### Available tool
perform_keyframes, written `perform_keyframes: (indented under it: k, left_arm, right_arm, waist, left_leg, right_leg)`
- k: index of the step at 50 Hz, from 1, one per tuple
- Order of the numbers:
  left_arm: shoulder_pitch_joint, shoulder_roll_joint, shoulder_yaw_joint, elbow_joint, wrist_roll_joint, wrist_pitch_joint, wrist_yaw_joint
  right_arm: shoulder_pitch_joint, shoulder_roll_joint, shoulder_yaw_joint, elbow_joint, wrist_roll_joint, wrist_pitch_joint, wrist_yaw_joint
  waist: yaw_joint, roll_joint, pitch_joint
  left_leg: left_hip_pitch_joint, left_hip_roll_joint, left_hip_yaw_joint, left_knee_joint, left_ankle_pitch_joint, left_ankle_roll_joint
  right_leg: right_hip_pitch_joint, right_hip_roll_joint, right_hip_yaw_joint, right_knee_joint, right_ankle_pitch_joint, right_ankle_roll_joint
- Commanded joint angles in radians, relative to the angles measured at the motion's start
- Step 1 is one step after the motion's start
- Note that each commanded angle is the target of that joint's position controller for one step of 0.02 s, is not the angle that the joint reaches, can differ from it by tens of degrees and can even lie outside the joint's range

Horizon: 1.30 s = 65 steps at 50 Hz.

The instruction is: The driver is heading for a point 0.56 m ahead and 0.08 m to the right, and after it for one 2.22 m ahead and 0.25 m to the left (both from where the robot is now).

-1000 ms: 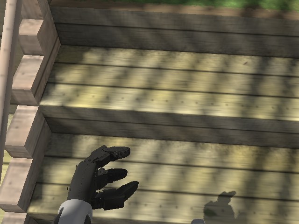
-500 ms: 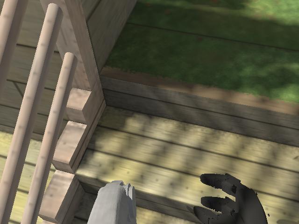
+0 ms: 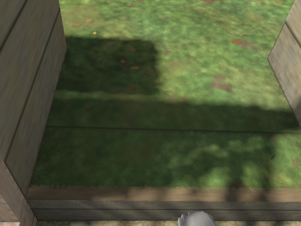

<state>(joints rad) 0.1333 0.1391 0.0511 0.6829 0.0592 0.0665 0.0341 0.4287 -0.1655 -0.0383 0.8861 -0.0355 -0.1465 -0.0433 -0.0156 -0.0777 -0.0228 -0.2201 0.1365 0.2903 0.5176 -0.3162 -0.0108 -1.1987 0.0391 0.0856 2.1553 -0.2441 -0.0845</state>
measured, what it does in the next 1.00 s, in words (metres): climbs: right foot 0.17 m higher, then left foot 0.17 m higher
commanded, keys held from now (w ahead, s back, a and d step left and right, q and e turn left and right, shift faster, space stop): w+e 0.38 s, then q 0.50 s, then w+q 0.12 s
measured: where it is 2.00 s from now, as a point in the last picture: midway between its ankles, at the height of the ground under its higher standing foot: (188, 91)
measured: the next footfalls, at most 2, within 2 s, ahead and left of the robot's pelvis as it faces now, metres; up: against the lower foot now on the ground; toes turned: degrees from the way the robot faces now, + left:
right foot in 0.22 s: +0.31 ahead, -0.17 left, +0.17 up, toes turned -11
left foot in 0.80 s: +0.58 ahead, -0.17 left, +0.34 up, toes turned -6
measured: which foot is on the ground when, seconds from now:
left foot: down 0.00-0.22, up 0.24-0.78, down 0.80-1.00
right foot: up 0.00-0.20, down 0.22-0.80, up 0.82-1.00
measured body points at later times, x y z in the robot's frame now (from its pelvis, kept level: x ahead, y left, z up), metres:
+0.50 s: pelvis +0.27 -0.14 +0.15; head +0.28 -0.16 +0.60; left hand +0.37 +0.10 +0.02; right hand +0.46 -0.37 +0.09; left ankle +0.34 -0.01 -0.30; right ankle +0.27 -0.17 -0.56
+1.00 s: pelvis +0.51 -0.19 +0.30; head +0.52 -0.20 +0.75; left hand +0.73 +0.02 +0.25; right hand +0.59 -0.47 +0.17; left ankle +0.55 -0.17 -0.39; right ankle +0.49 -0.35 -0.23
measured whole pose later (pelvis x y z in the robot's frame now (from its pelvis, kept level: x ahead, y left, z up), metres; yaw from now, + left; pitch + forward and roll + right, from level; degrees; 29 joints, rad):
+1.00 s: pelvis +0.51 -0.19 +0.30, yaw -1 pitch +2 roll +1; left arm 0.11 0.16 0.01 0.54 0.05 -0.03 0.06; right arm 0.27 -0.26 -0.08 0.82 -0.01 -0.03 -0.03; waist 0.00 0.00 -0.03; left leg -0.50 -0.20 0.04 0.81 -0.35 0.17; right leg -0.84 0.00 0.13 1.72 -0.22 -0.05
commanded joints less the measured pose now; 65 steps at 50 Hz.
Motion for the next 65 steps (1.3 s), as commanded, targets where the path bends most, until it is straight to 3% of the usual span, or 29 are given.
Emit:
perform_keyframes:
  k: [1,5,7,9,11,12,13,14,16,19,20,23,26,30,33,36,39,40,41,42,43,44,45,46,50,54,59,61,65]
  left_arm:
    - [-0.311,0.011,-0.014,-0.198,-0.003,-0.034,-0.001]
    - [-0.356,-0.003,-0.031,-0.25,-0.012,-0.034,-0.024]
    - [-0.267,-0.031,-0.057,-0.246,-0.031,-0.027,-0.082]
    - [-0.059,-0.028,-0.04,-0.153,-0.052,-0.035,-0.075]
    - [0.219,0.037,-0.009,-0.097,-0.057,-0.036,-0.055]
    - [0.214,0.154,0.034,-0.095,-0.049,-0.032,-0.039]
    - [0.175,0.337,0.098,-0.111,-0.035,-0.021,-0.03]
    - [0.083,0.342,0.112,-0.147,-0.042,-0.026,-0.03]
    - [0.019,0.255,0.087,-0.053,-0.033,-0.069,-0.028]
    - [0.097,0.141,0.058,0.072,-0.016,-0.121,-0.04]
    - [0.134,0.103,0.047,0.094,-0.021,-0.129,-0.037]
    - [0.284,0.069,0.033,0.162,-0.025,-0.167,-0.043]
    - [0.405,0.109,0.04,0.247,-0.014,-0.184,-0.044]
    - [0.45,0.046,0.005,0.289,-0.038,-0.149,-0.01]
    - [0.451,0.105,0.008,0.253,-0.042,-0.132,0.031]
    - [0.399,0.153,-0.001,0.215,-0.063,-0.14,0.071]
    - [0.261,0.27,0.023,0.106,-0.073,-0.157,0.062]
    - [0.23,0.314,0.042,0.074,-0.103,-0.16,0.051]
    - [0.135,0.265,0.044,-0.043,-0.109,-0.156,0.032]
    - [0.069,0.233,0.044,-0.099,-0.051,-0.145,0.008]
    - [0.173,0.126,0.016,-0.111,-0.032,-0.131,0.002]
    - [0.205,0.091,-0.003,-0.093,-0.021,-0.116,0.009]
    - [0.228,0.055,-0.015,-0.1,-0.01,-0.105,0.021]
    - [0.228,0.038,-0.027,-0.117,0.005,-0.102,0.02]
    - [0.145,0.073,-0.038,-0.153,0.004,-0.075,0.02]
    - [-0.075,0.116,-0.039,-0.182,-0.014,-0.093,0.001]
    - [-0.243,0.102,-0.054,-0.198,-0.02,-0.112,-0.034]
    - [-0.242,0.111,-0.053,-0.18,-0.036,-0.126,-0.062]
    - [-0.094,0.174,-0.029,-0.153,-0.051,-0.158,-0.023]
  right_arm:
    - [0.111,-0.125,-0.024,-0.001,-0.015,-0.013,0.0]
    - [0.07,-0.151,-0.04,0.041,-0.019,-0.02,-0.005]
    - [0.037,-0.143,-0.034,0.049,0.008,0.014,-0.032]
    - [-0.01,-0.219,-0.035,0.023,0.043,0.037,-0.024]
    - [-0.053,-0.352,-0.069,-0.023,0.086,0.03,0.02]
    - [-0.078,-0.314,-0.065,-0.113,0.085,0.017,0.052]
    - [-0.199,-0.148,-0.032,-0.254,0.057,0.002,0.091]
    - [-0.231,-0.074,-0.034,-0.268,0.009,0.004,0.114]
    - [-0.195,0.0,-0.026,-0.331,-0.021,-0.006,0.082]
    - [-0.253,0.066,0.023,-0.367,-0.052,0.022,0.039]
    - [-0.219,0.062,0.028,-0.34,-0.036,0.04,0.036]
    - [-0.232,0.05,0.023,-0.274,-0.015,0.062,0.017]
    - [-0.376,0.145,0.051,-0.305,0.031,0.075,0.006]
    - [-0.594,0.164,0.089,-0.391,0.007,0.119,0.008]
    - [-0.529,0.112,0.079,-0.391,0.006,0.146,0.029]
    - [-0.446,0.101,0.087,-0.348,0.053,0.174,0.035]
    - [-0.211,-0.054,0.039,-0.268,0.052,0.193,0.021]
    - [-0.093,-0.093,0.014,-0.254,0.031,0.175,0.016]
    - [-0.096,-0.165,-0.016,-0.228,0.019,0.168,0.018]
    - [-0.237,-0.143,-0.028,-0.254,0.04,0.186,-0.008]
    - [-0.274,-0.121,-0.024,-0.246,0.029,0.18,-0.03]
    - [-0.281,-0.088,-0.024,-0.216,0.018,0.171,-0.037]
    - [-0.305,-0.062,-0.021,-0.206,0.009,0.155,-0.024]
    - [-0.314,-0.044,-0.016,-0.188,-0.011,0.13,-0.01]
    - [-0.234,-0.119,-0.033,-0.148,0.028,0.062,0.028]
    - [-0.094,-0.201,-0.074,-0.18,0.02,0.061,0.01]
    - [0.025,-0.2,-0.088,-0.188,0.009,0.062,0.027]
    - [-0.01,-0.217,-0.089,-0.196,0.018,0.062,0.029]
    - [-0.106,-0.245,-0.095,-0.238,0.026,0.054,0.066]
  waist:
    - [-0.032,0.183,0.101]
    - [0.016,0.165,0.123]
    - [0.017,0.212,0.098]
    - [0.083,0.197,-0.05]
    - [0.214,0.245,-0.285]
    - [0.211,0.167,-0.327]
    - [0.181,-0.184,-0.312]
    - [0.143,-0.015,-0.351]
    - [0.005,-0.012,-0.21]
    - [-0.042,0.058,0.031]
    - [-0.048,0.109,0.041]
    - [0.005,0.127,0.024]
    - [0.062,0.028,0.016]
    - [0.086,0.044,0.108]
    - [0.05,-0.026,-0.049]
    - [-0.022,-0.023,-0.139]
    - [-0.143,-0.113,-0.23]
    - [-0.223,-0.081,-0.28]
    - [-0.215,0.275,-0.289]
    - [-0.11,0.266,-0.338]
    - [0.015,0.058,-0.23]
    - [0.042,-0.073,-0.027]
    - [0.089,-0.124,0.07]
    - [0.107,-0.097,0.085]
    - [0.112,0.023,0.075]
    - [-0.032,0.13,-0.055]
    - [-0.134,0.205,-0.057]
    - [-0.129,0.246,-0.044]
    - [0.015,0.197,-0.091]
  left_leg:
    - [0.331,0.285,-0.262,-0.339,-0.146,0.118]
    - [0.227,0.215,-0.113,-0.498,-0.134,0.123]
    - [0.118,0.165,0.03,-0.656,0.122,0.18]
    - [0.131,0.196,0.084,-0.373,1.305,0.225]
    - [0.256,0.197,0.059,0.169,1.671,0.153]
    - [-0.019,0.131,-0.016,0.467,1.167,0.09]
    - [-0.42,-0.107,-0.154,0.895,0.1,0.001]
    - [-0.483,-0.115,-0.408,1.264,0.106,0.016]
    - [-0.586,-0.065,-0.43,1.455,0.283,0.043]
    - [-0.799,-0.056,-0.415,1.555,0.253,0.084]
    - [-0.845,-0.066,-0.386,1.552,0.226,0.08]
    - [-0.943,-0.102,-0.321,1.471,0.186,0.053]
    - [-1.222,-0.196,-0.336,1.753,0.049,0.114]
    - [-1.197,-0.24,-0.228,1.5,0.046,0.114]
    - [-0.967,-0.168,-0.102,1.272,-0.056,0.116]
    - [-0.584,-0.22,-0.037,0.853,-0.117,0.165]
    - [-0.336,-0.289,-0.05,0.62,-0.201,0.195]
    - [-0.088,-0.253,-0.229,0.418,-0.058,0.267]
    - [0.157,-0.031,-0.78,0.19,0.202,0.478]
    - [0.052,0.063,-1.226,-0.063,0.596,0.593]
    - [-0.042,0.09,-1.158,-0.053,0.373,0.532]
    - [-0.238,0.065,-1.062,-0.001,0.187,0.473]
    - [-0.354,0.012,-0.994,-0.019,-0.039,0.4]
    - [-0.398,-0.048,-0.907,-0.077,-0.201,0.329]
    - [-0.372,-0.183,-0.579,-0.104,-0.008,0.249]
    - [-0.022,-0.08,-0.681,-0.175,0.385,0.239]
    - [0.193,-0.066,-0.766,-0.23,0.082,0.259]
    - [0.168,-0.076,-0.72,-0.214,0.189,0.248]
    - [-0.015,-0.084,-0.728,-0.066,0.447,0.184]
  right_leg:
    - [-0.457,-0.04,0.072,0.112,-0.185,-0.036]
    - [-0.275,-0.118,-0.086,-0.297,-0.173,-0.015]
    - [0.15,-0.171,-0.245,-0.716,-0.204,-0.069]
    - [0.567,-0.01,-0.398,-0.78,-0.258,-0.106]
    - [0.843,0.123,-0.311,-1.094,-0.233,-0.129]
    - [1.028,0.089,-0.024,-1.288,-0.292,-0.161]
    - [1.112,-0.144,0.586,-1.669,-0.597,-0.235]
    - [1.039,-0.23,0.822,-1.826,-0.748,-0.182]
    - [0.879,-0.196,0.744,-1.826,-0.677,-0.039]
    - [0.723,-0.12,0.424,-1.708,-0.283,-0.013]
    - [0.745,-0.139,0.334,-1.686,-0.057,-0.017]
    - [0.867,-0.158,0.168,-1.672,0.479,0.023]
    - [1.025,-0.194,0.139,-1.73,0.438,0.027]
    - [0.914,-0.132,0.009,-1.874,0.376,0.098]
    - [1.151,-0.184,-0.065,-1.986,0.94,0.052]
    - [1.225,-0.202,-0.172,-1.923,1.47,0.069]
    - [1.327,-0.303,-0.176,-1.548,2.023,0.076]
    - [1.186,-0.254,-0.2,-1.236,1.821,0.112]
    - [0.673,0.001,-0.177,-0.648,0.526,0.184]
    - [0.508,0.146,0.023,-0.246,-0.059,0.183]
    - [0.446,0.073,0.094,-0.214,-0.044,0.124]
    - [0.4,0.041,0.07,-0.201,-0.081,0.085]
    - [0.355,0.029,0.077,-0.19,-0.102,0.053]
    - [0.33,0.008,0.063,-0.233,-0.089,0.032]
    - [0.391,-0.098,-0.002,-0.683,0.084,0.038]
    - [0.345,-0.121,-0.048,-1.01,0.102,0.102]
    - [0.351,-0.072,-0.051,-1.313,0.095,0.095]
    - [0.479,-0.059,-0.088,-1.444,0.065,0.11]
    - [0.928,0.004,-0.057,-1.664,0.057,0.077]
